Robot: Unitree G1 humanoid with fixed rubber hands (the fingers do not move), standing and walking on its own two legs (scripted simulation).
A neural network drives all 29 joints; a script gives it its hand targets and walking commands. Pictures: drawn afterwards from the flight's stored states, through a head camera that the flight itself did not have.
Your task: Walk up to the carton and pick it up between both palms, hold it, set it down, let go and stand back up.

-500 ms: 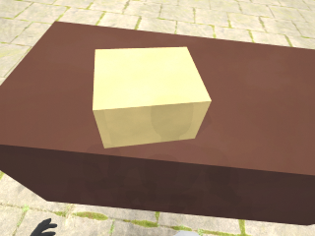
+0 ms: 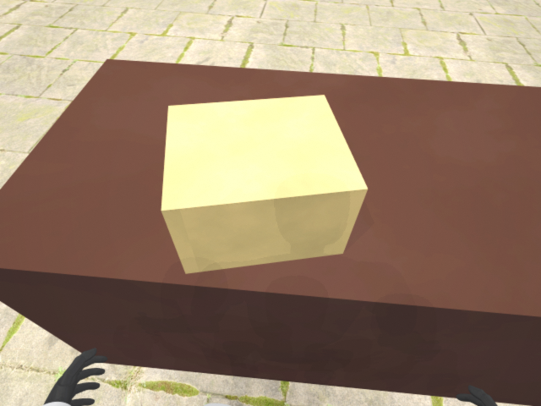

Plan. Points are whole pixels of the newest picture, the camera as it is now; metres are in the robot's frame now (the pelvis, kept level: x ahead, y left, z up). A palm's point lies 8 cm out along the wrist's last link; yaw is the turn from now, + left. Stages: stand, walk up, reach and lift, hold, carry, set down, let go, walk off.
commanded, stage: walk up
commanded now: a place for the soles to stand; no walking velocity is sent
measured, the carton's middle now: (257, 181) +0.47 +0.05 +0.04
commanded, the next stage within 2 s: none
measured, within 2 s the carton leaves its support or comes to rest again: neither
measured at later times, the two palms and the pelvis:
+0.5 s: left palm out of the picture +0.07 +0.36 -0.07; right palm out of the picture +0.10 -0.28 -0.10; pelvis -0.02 +0.03 +0.00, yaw +1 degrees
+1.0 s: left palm out of the picture -0.01 +0.41 -0.12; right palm out of the picture +0.05 -0.22 -0.06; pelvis -0.06 +0.09 +0.00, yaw +4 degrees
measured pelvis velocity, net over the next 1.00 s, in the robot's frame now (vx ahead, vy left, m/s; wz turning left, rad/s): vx -0.06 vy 0.09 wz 0.07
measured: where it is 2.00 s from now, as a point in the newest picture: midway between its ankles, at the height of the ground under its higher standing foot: outside the picture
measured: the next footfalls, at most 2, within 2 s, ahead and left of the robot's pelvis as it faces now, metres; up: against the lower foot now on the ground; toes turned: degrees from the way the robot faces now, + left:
left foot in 0.64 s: +0.04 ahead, +0.19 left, +0.00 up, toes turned -2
right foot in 1.08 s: +0.02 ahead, -0.05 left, +0.00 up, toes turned +1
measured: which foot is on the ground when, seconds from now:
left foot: down 0.00-0.38, up 0.40-0.62, down 0.64-1.00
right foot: down 0.00-0.64, up 0.66-1.00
